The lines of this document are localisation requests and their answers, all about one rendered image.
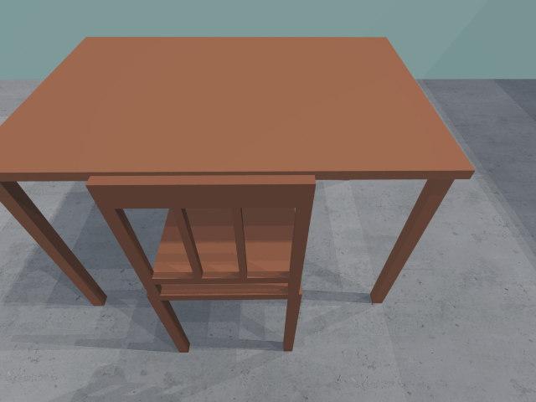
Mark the chair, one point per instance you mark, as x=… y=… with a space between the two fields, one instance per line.
x=226 y=237

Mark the table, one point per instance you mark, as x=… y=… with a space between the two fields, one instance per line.
x=339 y=108

